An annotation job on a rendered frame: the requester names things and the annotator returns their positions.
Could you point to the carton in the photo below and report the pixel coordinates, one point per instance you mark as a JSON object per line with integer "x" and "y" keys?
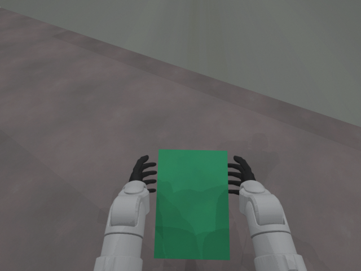
{"x": 192, "y": 215}

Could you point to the robot right hand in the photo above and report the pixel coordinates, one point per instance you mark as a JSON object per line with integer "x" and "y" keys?
{"x": 245, "y": 175}

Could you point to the robot right forearm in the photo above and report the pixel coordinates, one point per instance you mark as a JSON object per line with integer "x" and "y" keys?
{"x": 269, "y": 230}

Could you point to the robot left forearm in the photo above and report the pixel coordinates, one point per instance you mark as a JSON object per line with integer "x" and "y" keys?
{"x": 125, "y": 230}

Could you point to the robot left hand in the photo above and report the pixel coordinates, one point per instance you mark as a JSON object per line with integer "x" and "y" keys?
{"x": 138, "y": 174}

